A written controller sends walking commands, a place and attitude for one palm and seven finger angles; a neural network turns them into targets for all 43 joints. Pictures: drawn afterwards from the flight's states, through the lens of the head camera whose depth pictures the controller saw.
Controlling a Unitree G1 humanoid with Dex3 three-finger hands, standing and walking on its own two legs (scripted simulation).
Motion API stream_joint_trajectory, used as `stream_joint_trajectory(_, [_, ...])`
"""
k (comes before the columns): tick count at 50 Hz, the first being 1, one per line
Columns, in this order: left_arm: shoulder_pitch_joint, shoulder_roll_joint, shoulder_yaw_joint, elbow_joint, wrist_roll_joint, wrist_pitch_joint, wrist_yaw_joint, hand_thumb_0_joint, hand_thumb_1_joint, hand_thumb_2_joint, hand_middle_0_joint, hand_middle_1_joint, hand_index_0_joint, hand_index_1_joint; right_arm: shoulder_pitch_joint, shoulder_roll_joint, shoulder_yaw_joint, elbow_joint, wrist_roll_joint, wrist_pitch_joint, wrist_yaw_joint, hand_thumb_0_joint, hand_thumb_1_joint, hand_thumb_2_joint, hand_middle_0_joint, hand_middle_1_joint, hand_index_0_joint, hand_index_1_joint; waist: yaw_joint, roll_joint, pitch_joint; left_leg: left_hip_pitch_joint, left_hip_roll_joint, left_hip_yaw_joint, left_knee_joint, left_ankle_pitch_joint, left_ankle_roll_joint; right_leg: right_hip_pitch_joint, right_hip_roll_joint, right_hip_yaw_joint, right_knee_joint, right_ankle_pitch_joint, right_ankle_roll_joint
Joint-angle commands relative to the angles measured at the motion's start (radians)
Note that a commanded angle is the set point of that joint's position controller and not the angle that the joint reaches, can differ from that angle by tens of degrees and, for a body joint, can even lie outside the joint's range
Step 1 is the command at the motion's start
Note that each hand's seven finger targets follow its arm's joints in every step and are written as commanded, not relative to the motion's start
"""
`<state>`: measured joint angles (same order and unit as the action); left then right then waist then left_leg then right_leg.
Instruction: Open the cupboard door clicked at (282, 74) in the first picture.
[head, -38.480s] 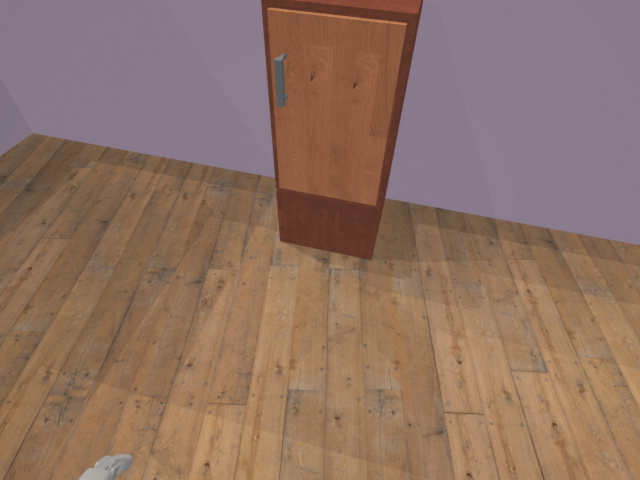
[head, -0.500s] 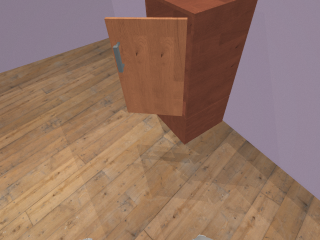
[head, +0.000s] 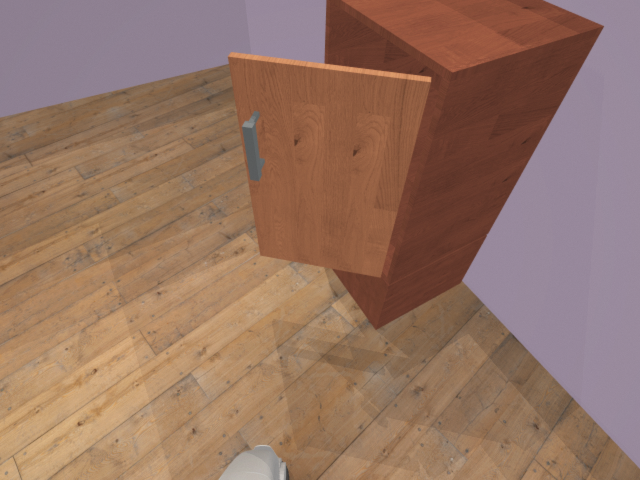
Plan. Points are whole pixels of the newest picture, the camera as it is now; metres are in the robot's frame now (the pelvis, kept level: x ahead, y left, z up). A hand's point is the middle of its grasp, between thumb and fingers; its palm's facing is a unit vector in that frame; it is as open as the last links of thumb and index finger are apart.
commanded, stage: take the last steps up to it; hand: left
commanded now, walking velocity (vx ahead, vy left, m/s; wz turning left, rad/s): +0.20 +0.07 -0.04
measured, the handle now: (255, 146) +0.71 +0.22 -0.03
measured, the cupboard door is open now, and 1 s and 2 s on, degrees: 48 48 48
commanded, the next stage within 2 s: come to a stop and stand still in 0.14 s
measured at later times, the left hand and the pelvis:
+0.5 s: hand (187, 407) +0.23 +0.24 -0.17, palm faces -0.05 -0.98 -0.19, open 7.4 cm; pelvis +0.12 +0.06 +0.00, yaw -3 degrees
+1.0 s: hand (168, 462) +0.15 +0.24 -0.19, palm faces -0.01 -0.98 -0.19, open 7.4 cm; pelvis +0.11 +0.06 -0.01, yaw -3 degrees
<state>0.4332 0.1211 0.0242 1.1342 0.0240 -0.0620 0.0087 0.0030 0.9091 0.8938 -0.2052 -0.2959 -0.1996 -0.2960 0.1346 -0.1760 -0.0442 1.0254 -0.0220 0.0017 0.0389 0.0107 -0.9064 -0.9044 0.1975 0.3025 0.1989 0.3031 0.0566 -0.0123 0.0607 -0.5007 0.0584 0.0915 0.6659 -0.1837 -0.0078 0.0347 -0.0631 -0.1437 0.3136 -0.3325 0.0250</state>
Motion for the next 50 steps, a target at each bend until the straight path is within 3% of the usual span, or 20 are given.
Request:
stream_joint_trajectory(1, [-0.009, 0.178, 0.042, -0.041, -0.004, -0.009, 0.007, 0.0, 0.9, 0.9, -0.2, -0.3, -0.2, -0.3, 0.167, -0.092, -0.016, -0.01, -0.006, -0.046, -0.017, 0.0, -0.9, -0.9, 0.2, 0.3, 0.2, 0.3, -0.122, -0.047, -0.039, 0.379, -0.053, 0.024, -0.169, 0.041, 0.038, -0.214, -0.179, 0.049, 0.239, 0.55, -0.098])
stream_joint_trajectory(2, [0.021, 0.142, 0.035, -0.054, -0.009, -0.003, 0.003, 0.0, 0.9, 0.9, -0.2, -0.3, -0.2, -0.3, 0.297, -0.18, -0.035, 0.017, -0.017, -0.053, -0.031, 0.0, -0.9, -0.9, 0.2, 0.3, 0.2, 0.3, -0.161, 0.123, -0.14, 0.571, 0.106, -0.152, -0.186, 0.081, 0.092, -0.364, -0.086, -0.002, 0.461, 0.254, -0.063])
stream_joint_trajectory(3, [0.057, 0.095, 0.024, -0.076, -0.017, 0.0, 0.001, 0.0, 0.9, 0.9, -0.2, -0.3, -0.2, -0.3, 0.375, -0.261, -0.052, 0.026, -0.018, -0.05, -0.047, 0.0, -0.9, -0.9, 0.2, 0.3, 0.2, 0.3, -0.159, 0.322, -0.237, 0.689, 0.319, -0.458, -0.297, 0.112, 0.191, -0.528, 0.035, -0.017, 0.772, -0.263, -0.036])
stream_joint_trajectory(4, [-0.006, 0.102, 0.022, -0.103, -0.012, 0.006, 0.007, 0.0, 0.9, 0.9, -0.2, -0.3, -0.2, -0.3, 0.361, -0.266, -0.049, 0.019, -0.007, -0.039, -0.058, 0.0, -0.9, -0.9, 0.2, 0.3, 0.2, 0.3, -0.161, 0.258, -0.223, 0.627, 0.359, -0.498, -0.37, 0.07, 0.233, -0.586, 0.023, 0.092, 0.935, -0.283, -0.057])
stream_joint_trajectory(5, [-0.029, 0.088, 0.024, -0.127, -0.007, 0.004, 0.006, 0.0, 0.9, 0.9, -0.2, -0.3, -0.2, -0.3, 0.283, -0.249, -0.041, -0.005, -0.006, -0.036, -0.055, 0.0, -0.9, -0.9, 0.2, 0.3, 0.2, 0.3, -0.128, 0.161, -0.13, 0.465, 0.36, -0.45, -0.406, -0.104, 0.244, -0.61, -0.01, 0.099, 0.995, -0.245, -0.069])
stream_joint_trajectory(7, [-0.065, 0.095, 0.03, -0.106, -0.001, 0.024, -0.002, 0.0, 0.9, 0.9, -0.2, -0.3, -0.2, -0.3, 0.141, -0.144, -0.012, -0.046, -0.004, -0.044, -0.06, 0.0, -0.9, -0.9, 0.2, 0.3, 0.2, 0.3, -0.066, 0.184, -0.031, 0.256, 0.273, -0.347, -0.466, -0.154, 0.18, -0.607, -0.058, 0.134, 1.0, -0.086, -0.059])
stream_joint_trajectory(12, [-0.046, 0.069, 0.031, -0.106, -0.001, 0.048, -0.008, 0.0, 0.9, 0.9, -0.2, -0.3, -0.2, -0.3, 0.161, -0.102, 0.004, -0.034, -0.003, -0.071, -0.069, 0.0, -0.9, -0.9, 0.2, 0.3, 0.2, 0.3, -0.025, 0.043, -0.079, 0.251, 0.222, -0.195, -0.484, 0.1, 0.169, -0.541, -0.053, 0.135, 0.827, 0.017, -0.035])
stream_joint_trajectory(14, [-0.073, 0.059, 0.027, -0.114, -0.004, 0.059, -0.001, 0.0, 0.9, 0.9, -0.2, -0.3, -0.2, -0.3, 0.153, -0.082, 0.006, -0.035, -0.005, -0.071, -0.074, 0.0, -0.9, -0.9, 0.2, 0.3, 0.2, 0.3, -0.024, -0.005, -0.077, 0.238, 0.229, -0.169, -0.471, 0.211, 0.168, -0.505, -0.054, 0.162, 0.711, 0.059, -0.019])
stream_joint_trajectory(18, [-0.126, 0.082, 0.02, -0.13, -0.01, 0.077, 0.008, 0.0, 0.9, 0.9, -0.2, -0.3, -0.2, -0.3, 0.136, -0.094, 0.015, -0.022, -0.007, -0.051, -0.083, 0.0, -0.9, -0.9, 0.2, 0.3, 0.2, 0.3, -0.028, 0.049, -0.09, 0.255, 0.236, -0.133, -0.396, 0.433, 0.164, -0.392, -0.016, 0.128, 0.5, 0.03, -0.011])
stream_joint_trajectory(22, [-0.183, 0.122, 0.024, -0.154, -0.009, 0.094, 0.011, 0.0, 0.9, 0.9, -0.2, -0.3, -0.2, -0.3, 0.155, -0.126, 0.0, 0.003, -0.005, -0.024, -0.09, 0.0, -0.9, -0.9, 0.2, 0.3, 0.2, 0.3, -0.046, 0.111, -0.069, 0.289, 0.242, -0.157, -0.333, 0.499, 0.165, -0.347, 0.009, 0.112, 0.375, -0.01, -0.02])
stream_joint_trajectory(25, [-0.188, 0.149, 0.033, -0.172, -0.008, 0.097, 0.016, 0.0, 0.9, 0.9, -0.2, -0.3, -0.2, -0.3, 0.184, -0.135, -0.014, 0.014, 0.003, -0.011, -0.091, 0.0, -0.9, -0.9, 0.2, 0.3, 0.2, 0.3, -0.047, 0.113, -0.068, 0.299, 0.22, -0.16, -0.272, 0.527, 0.134, -0.292, 0.012, 0.117, 0.257, 0.114, -0.035])
stream_joint_trajectory(28, [-0.177, 0.194, 0.038, -0.178, -0.006, 0.08, 0.024, 0.0, 0.9, 0.9, -0.2, -0.3, -0.2, -0.3, 0.203, -0.109, -0.023, 0.004, 0.01, 0.001, -0.083, 0.0, -0.9, -0.9, 0.2, 0.3, 0.2, 0.3, -0.061, 0.026, -0.107, 0.252, 0.113, -0.08, -0.177, 0.33, 0.048, -0.213, -0.092, 0.219, 0.221, 0.56, -0.08])
stream_joint_trajectory(32, [-0.193, 0.22, 0.041, -0.183, -0.011, 0.07, 0.034, 0.0, 0.9, 0.9, -0.2, -0.3, -0.2, -0.3, 0.222, -0.07, -0.019, -0.006, 0.01, 0.017, -0.072, 0.0, -0.9, -0.9, 0.2, 0.3, 0.2, 0.3, -0.069, -0.104, -0.2, 0.261, 0.001, 0.002, -0.052, 0.124, -0.003, -0.159, -0.199, 0.278, 0.203, 0.803, -0.146])
stream_joint_trajectory(35, [-0.199, 0.225, 0.047, -0.176, -0.01, 0.068, 0.04, 0.0, 0.9, 0.9, -0.2, -0.3, -0.2, -0.3, 0.176, -0.058, -0.018, -0.027, 0.014, 0.028, -0.07, 0.0, -0.9, -0.9, 0.2, 0.3, 0.2, 0.3, -0.047, -0.188, -0.157, 0.14, -0.05, -0.022, 0.044, -0.249, -0.02, -0.097, -0.257, 0.318, 0.16, 0.941, -0.212])
stream_joint_trajectory(38, [-0.233, 0.222, 0.052, -0.181, -0.004, 0.072, 0.043, 0.0, 0.9, 0.9, -0.2, -0.3, -0.2, -0.3, 0.151, -0.051, -0.018, -0.034, 0.015, 0.038, -0.07, 0.0, -0.9, -0.9, 0.2, 0.3, 0.2, 0.3, -0.054, -0.177, -0.083, 0.154, -0.042, -0.058, 0.018, -0.279, -0.023, -0.167, -0.253, 0.313, 0.122, 0.797, -0.22])
stream_joint_trajectory(40, [-0.263, 0.214, 0.05, -0.182, -0.01, 0.073, 0.035, 0.0, 0.9, 0.9, -0.2, -0.3, -0.2, -0.3, 0.201, -0.046, -0.014, -0.008, 0.012, 0.03, -0.066, 0.0, -0.9, -0.9, 0.2, 0.3, 0.2, 0.3, -0.082, -0.123, -0.077, 0.298, -0.03, -0.054, -0.194, -0.042, -0.018, -0.256, -0.19, 0.263, 0.159, 0.56, -0.148])
stream_joint_trajectory(42, [-0.239, 0.145, 0.038, -0.194, -0.02, 0.084, 0.026, 0.0, 0.9, 0.9, -0.2, -0.3, -0.2, -0.3, 0.185, -0.121, -0.017, -0.017, -0.002, 0.013, -0.07, 0.0, -0.9, -0.9, 0.2, 0.3, 0.2, 0.3, -0.056, 0.15, -0.075, 0.309, 0.152, -0.26, -0.292, 0.213, 0.08, -0.333, -0.027, 0.144, 0.241, 0.134, -0.037])
stream_joint_trajectory(43, [-0.228, 0.129, 0.033, -0.177, -0.017, 0.096, 0.029, 0.0, 0.9, 0.9, -0.2, -0.3, -0.2, -0.3, 0.14, -0.139, -0.02, -0.024, -0.003, 0.017, -0.069, 0.0, -0.9, -0.9, 0.2, 0.3, 0.2, 0.3, -0.045, 0.219, -0.057, 0.204, 0.2, -0.283, -0.377, 0.075, 0.129, -0.269, 0.007, 0.103, 0.299, -0.042, -0.023])
stream_joint_trajectory(46, [-0.207, 0.127, 0.03, -0.154, -0.005, 0.109, 0.016, 0.0, 0.9, 0.9, -0.2, -0.3, -0.2, -0.3, 0.089, -0.14, -0.016, -0.044, -0.005, 0.01, -0.076, 0.0, -0.9, -0.9, 0.2, 0.3, 0.2, 0.3, -0.037, 0.164, 0.026, 0.126, 0.189, -0.291, -0.472, -0.177, 0.144, -0.298, 0.015, 0.133, 0.415, -0.114, -0.043])
stream_joint_trajectory(50, [-0.162, 0.123, 0.018, -0.118, -0.009, 0.082, 0.011, 0.0, 0.9, 0.9, -0.2, -0.3, -0.2, -0.3, 0.084, -0.132, -0.007, -0.028, 0.003, -0.005, -0.077, 0.0, -0.9, -0.9, 0.2, 0.3, 0.2, 0.3, -0.026, 0.086, -0.067, 0.266, 0.132, -0.21, -0.368, 0.029, 0.115, -0.234, 0.008, 0.149, 0.179, 0.046, -0.042])
